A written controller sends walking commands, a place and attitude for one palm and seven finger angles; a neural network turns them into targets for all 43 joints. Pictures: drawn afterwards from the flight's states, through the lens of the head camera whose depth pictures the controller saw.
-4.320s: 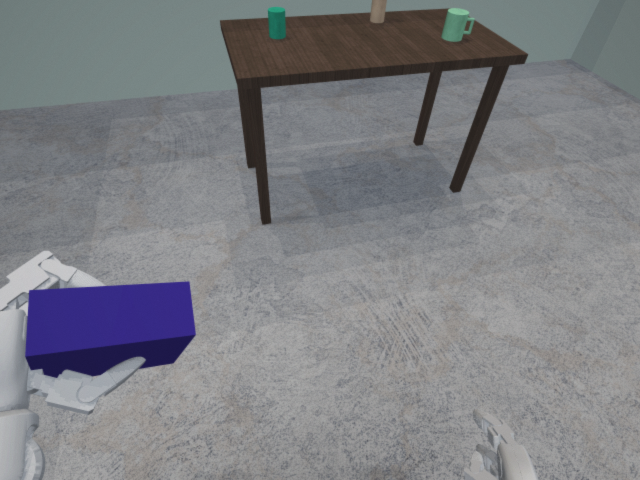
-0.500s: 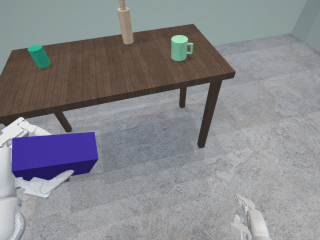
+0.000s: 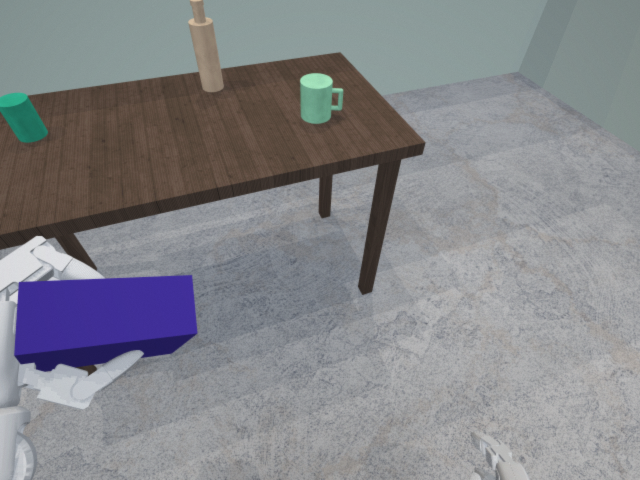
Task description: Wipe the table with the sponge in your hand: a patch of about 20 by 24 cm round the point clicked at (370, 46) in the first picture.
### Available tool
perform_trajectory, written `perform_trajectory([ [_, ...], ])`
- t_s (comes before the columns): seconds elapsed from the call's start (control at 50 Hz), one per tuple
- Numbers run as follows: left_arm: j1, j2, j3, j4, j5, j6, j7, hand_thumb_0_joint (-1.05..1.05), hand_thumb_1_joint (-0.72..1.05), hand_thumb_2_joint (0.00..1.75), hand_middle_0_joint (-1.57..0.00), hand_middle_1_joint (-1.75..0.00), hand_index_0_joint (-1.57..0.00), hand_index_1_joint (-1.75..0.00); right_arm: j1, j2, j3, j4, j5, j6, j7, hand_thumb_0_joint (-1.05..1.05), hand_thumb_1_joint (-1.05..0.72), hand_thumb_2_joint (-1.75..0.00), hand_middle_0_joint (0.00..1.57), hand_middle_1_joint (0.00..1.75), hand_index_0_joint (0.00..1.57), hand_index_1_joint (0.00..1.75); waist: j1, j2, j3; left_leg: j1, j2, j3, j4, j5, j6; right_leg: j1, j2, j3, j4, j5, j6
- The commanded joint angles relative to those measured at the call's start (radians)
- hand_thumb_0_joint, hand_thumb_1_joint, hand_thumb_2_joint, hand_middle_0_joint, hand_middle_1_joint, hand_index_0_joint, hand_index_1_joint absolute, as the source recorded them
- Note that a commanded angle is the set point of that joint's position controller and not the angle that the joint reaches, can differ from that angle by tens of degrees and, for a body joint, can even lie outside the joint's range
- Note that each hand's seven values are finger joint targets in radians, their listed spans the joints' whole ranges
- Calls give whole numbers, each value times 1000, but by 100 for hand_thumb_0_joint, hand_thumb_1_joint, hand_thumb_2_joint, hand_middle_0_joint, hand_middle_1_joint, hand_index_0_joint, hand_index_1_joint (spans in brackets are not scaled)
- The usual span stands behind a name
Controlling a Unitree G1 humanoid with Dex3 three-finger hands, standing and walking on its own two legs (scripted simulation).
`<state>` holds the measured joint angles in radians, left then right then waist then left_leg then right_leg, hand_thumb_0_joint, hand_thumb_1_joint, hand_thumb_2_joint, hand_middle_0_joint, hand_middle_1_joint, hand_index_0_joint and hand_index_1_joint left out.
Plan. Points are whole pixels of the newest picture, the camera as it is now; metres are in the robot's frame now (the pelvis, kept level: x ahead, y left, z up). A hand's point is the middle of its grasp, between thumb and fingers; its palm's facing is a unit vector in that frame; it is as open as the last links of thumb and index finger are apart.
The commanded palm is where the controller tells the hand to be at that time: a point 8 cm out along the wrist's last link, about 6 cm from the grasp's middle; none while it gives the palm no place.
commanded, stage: take the last steps up to it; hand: left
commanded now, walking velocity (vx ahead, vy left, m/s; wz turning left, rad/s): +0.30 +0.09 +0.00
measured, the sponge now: (135, 322) +0.23 +0.19 +0.15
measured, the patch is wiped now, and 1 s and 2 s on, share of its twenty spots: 0.00 0.00 0.00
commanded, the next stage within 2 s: come to a stop and stand still in 1.72 s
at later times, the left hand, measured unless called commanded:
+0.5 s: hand (106, 267) +0.28 +0.23 +0.17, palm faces +0.37 -0.82 -0.43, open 9.6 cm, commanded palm +0.22 +0.28 +0.18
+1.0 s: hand (134, 187) +0.39 +0.24 +0.18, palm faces +0.35 -0.78 -0.52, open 9.6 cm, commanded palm +0.33 +0.29 +0.18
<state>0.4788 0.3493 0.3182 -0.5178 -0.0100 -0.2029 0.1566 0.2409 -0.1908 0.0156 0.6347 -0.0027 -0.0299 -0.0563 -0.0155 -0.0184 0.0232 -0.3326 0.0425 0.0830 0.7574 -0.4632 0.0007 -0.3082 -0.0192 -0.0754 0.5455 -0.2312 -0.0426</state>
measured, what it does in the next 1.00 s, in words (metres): walks ahead: right foot, then left foot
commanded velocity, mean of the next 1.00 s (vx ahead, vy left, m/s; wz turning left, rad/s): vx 0.30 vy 0.07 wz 0.01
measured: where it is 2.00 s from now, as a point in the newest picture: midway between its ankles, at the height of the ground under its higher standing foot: (311, 440)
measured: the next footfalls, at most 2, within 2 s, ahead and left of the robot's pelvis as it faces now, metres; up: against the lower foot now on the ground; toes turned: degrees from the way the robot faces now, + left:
right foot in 0.36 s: +0.10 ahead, -0.11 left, +0.00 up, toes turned -10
left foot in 0.66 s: +0.19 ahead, +0.16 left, +0.00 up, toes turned +9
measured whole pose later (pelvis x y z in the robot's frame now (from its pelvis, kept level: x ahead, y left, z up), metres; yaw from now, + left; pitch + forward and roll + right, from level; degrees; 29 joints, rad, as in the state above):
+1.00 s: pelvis +0.17 +0.01 -0.01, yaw -1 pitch +0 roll +0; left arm 0.51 0.41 0.37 -0.54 -0.02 -0.22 0.15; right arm 0.21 -0.13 0.03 0.60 0.01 -0.09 -0.05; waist 0.00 0.05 0.07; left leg -0.27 0.12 0.14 0.64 -0.36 -0.02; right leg -0.33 -0.05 -0.18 0.57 -0.25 -0.01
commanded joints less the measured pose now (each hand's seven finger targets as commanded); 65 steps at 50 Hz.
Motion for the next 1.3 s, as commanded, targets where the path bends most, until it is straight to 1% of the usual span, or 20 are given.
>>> perform_trajectory([
  [0.0, -51, 186, 165, -176, -16, -63, 30, 0, 10, 130, -120, -160, -120, -160, -107, -89, -35, -177, -6, -60, -23, 0, -90, -90, 20, 30, 20, 30, 8, -55, -123, 171, -20, 52, -294, 130, 4, 10, -185, 212, -190, -263, -70],
  [0.02, -65, 173, 150, -162, -18, -65, 27, 0, 10, 130, -120, -160, -120, -160, -92, -98, -41, -177, -4, -62, -29, 0, -90, -90, 20, 30, 20, 30, 1, 1, -109, 212, 10, 24, -364, 100, 20, -23, -146, 185, -119, -288, -42],
  [0.08, -122, 159, 133, -123, -1, -76, 18, 0, 10, 130, -120, -160, -120, -160, -104, -117, -47, -175, 4, -81, -30, 0, -90, -90, 20, 30, 20, 30, -9, 278, -2, 132, 376, -508, -624, -198, 222, -241, -4, 28, 419, -326, 44],
  [0.12, -125, 140, 103, -100, 12, -73, 6, 0, 10, 130, -120, -160, -120, -160, -104, -123, -60, -154, 8, -97, -21, 0, -90, -90, 20, 30, 20, 30, 2, 154, 33, 123, 338, -402, -573, -79, 229, -276, -55, 51, 459, -241, 54],
  [0.22, -115, 135, 82, -195, 4, -64, 8, 0, 10, 130, -120, -160, -120, -160, -90, -130, -60, -143, 2, -127, -16, 0, -90, -90, 20, 30, 20, 30, 8, 231, -54, 192, 236, -166, -465, 336, 162, -114, -24, -67, 202, -194, 72],
  [0.3, -103, 164, 125, -161, 4, -58, 19, 0, 10, 130, -120, -160, -120, -160, -112, -128, -57, -142, -1, -116, -20, 0, -90, -90, 20, 30, 20, 30, 16, 198, -91, 73, 194, -89, -311, 265, 100, 157, -3, -104, -88, -76, 56],
  [0.32, -97, 180, 142, -144, 6, -60, 21, 0, 10, 130, -120, -160, -120, -160, -113, -116, -58, -143, 2, -107, -20, 0, -90, -90, 20, 30, 20, 30, 21, 107, -120, -20, 160, -42, -163, 245, 80, 272, -75, -3, -141, -53, 18],
  [0.36, -103, 225, 190, -116, -7, -59, 28, 0, 10, 130, -120, -160, -120, -160, -127, -100, -62, -170, 10, -98, -7, 0, -90, -90, 20, 30, 20, 30, 36, -251, -134, -343, -12, 8, 307, -88, 0, 379, -427, 560, -280, -41, -168],
  [0.38, -109, 215, 182, -132, -19, -67, 23, 0, 10, 130, -120, -160, -120, -160, -135, -115, -74, -157, 7, -99, -5, 0, -90, -90, 20, 30, 20, 30, 33, -185, -87, -356, 33, -91, 392, -61, -11, 295, -441, 566, -313, -129, -188],
  [0.46, -67, 185, 177, -188, -15, -90, 13, 0, 10, 130, -120, -160, -120, -160, -147, -88, -46, -153, 6, -61, -2, 0, -90, -90, 20, 30, 20, 30, 11, -125, -77, -228, 97, -79, 220, 52, -22, 165, -343, 189, -255, 94, -123],
  [0.6, -56, 180, 162, -245, -13, -75, 41, 0, 10, 130, -120, -160, -120, -160, -114, -96, -67, -187, -4, -81, -28, 0, -90, -90, 20, 30, 20, 30, 22, -69, -125, 146, -6, 118, -297, 256, -6, 131, -214, 65, -95, 29, -37],
  [0.62, -76, 178, 156, -245, -11, -77, 41, 0, 10, 130, -120, -160, -120, -160, -95, -112, -76, -188, 2, -82, -32, 0, -90, -90, 20, 30, 20, 30, 10, -3, -129, 217, 24, 80, -335, 258, 9, 85, -189, 48, 3, 9, -14],
  [0.68, -120, 197, 153, -230, -3, -98, 34, 0, 10, 130, -120, -160, -120, -160, -103, -121, -72, -187, 3, -101, -27, 0, -90, -90, 20, 30, 20, 30, -8, 365, -115, 320, 395, -500, -508, 274, 229, -284, -34, 10, 586, -407, 49],
  [0.8, -1, 153, 138, -299, -15, -82, 19, 0, 10, 130, -120, -160, -120, -160, -103, -123, -74, -163, 9, -128, -3, 0, -90, -90, 20, 30, 20, 30, 15, 269, -131, 261, 262, -146, -433, 513, 174, -220, -69, -36, 372, -191, 69],
  [0.92, -1, 171, 175, -164, -23, -52, 18, 0, 10, 130, -120, -160, -120, -160, -121, -115, -60, -163, 10, -101, -20, 0, -90, -90, 20, 30, 20, 30, 19, 168, -139, 100, 217, -34, -281, 332, 95, 136, -3, -128, -47, -48, 66],
  [0.94, -26, 182, 178, -150, -18, -49, 17, 0, 10, 130, -120, -160, -120, -160, -121, -106, -60, -160, 11, -92, -21, 0, -90, -90, 20, 30, 20, 30, 22, 78, -150, 13, 177, 3, -137, 265, 72, 233, -61, -40, -115, -33, 38],
  [0.98, -71, 235, 211, -130, -23, -41, 22, 0, 10, 130, -120, -160, -120, -160, -161, -83, -48, -190, 13, -87, -14, 0, -90, -90, 20, 30, 20, 30, 42, -303, -123, -355, -7, 24, 342, -109, -2, 350, -434, 577, -280, 16, -152],
  [1.02, -68, 223, 205, -134, -31, -58, 12, 0, 10, 130, -120, -160, -120, -160, -142, -102, -56, -156, 9, -83, -3, 0, -90, -90, 20, 30, 20, 30, 27, -181, -79, -391, 49, -106, 505, -7, -23, 283, -436, 520, -293, -34, -171],
  [1.12, -30, 199, 188, -200, -13, -86, 20, 0, 10, 130, -120, -160, -120, -160, -154, -89, -44, -154, -2, -61, -9, 0, -90, -90, 20, 30, 20, 30, 23, -119, -110, -201, 64, -10, 158, 111, -24, 197, -306, 106, -222, 291, -99],
  [1.28, -61, 184, 166, -236, -19, -73, 48, 0, 10, 130, -120, -160, -120, -160, -93, -108, -79, -201, 5, -75, -30, 0, -90, -90, 20, 30, 20, 30, 12, -16, -147, 224, 21, 85, -343, 289, 13, 124, -201, 32, 31, 136, -20],
])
